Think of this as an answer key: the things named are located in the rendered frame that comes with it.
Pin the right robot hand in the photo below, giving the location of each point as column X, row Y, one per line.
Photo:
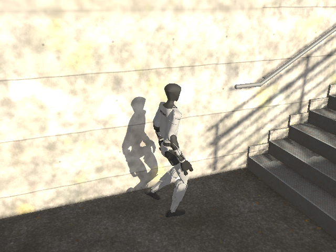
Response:
column 186, row 166

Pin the robot right upper arm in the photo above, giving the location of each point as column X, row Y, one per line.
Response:
column 175, row 118

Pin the robot right forearm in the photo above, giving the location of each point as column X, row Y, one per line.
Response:
column 177, row 152

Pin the left robot shin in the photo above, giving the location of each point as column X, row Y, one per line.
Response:
column 166, row 179

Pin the robot right foot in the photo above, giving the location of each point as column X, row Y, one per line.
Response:
column 177, row 212

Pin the robot left upper arm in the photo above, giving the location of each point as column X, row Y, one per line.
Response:
column 156, row 120

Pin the robot left forearm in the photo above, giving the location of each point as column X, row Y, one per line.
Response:
column 157, row 131

